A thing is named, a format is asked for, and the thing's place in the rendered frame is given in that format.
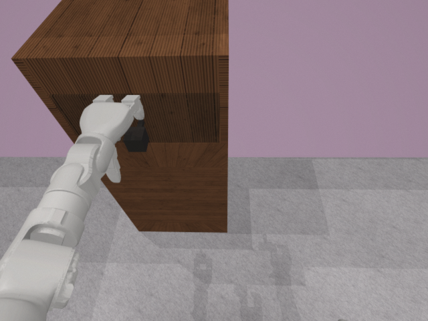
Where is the handle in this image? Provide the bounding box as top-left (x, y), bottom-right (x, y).
top-left (123, 120), bottom-right (149, 152)

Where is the left robot forearm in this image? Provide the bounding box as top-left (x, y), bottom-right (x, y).
top-left (0, 132), bottom-right (115, 279)

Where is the drawer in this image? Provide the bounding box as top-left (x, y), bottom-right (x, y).
top-left (49, 93), bottom-right (220, 142)

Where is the cabinet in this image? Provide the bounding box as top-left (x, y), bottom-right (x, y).
top-left (11, 0), bottom-right (229, 233)

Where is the left robot hand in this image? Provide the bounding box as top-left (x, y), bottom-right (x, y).
top-left (80, 95), bottom-right (144, 183)

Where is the robot left upper arm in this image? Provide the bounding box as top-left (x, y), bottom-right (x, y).
top-left (0, 239), bottom-right (81, 321)

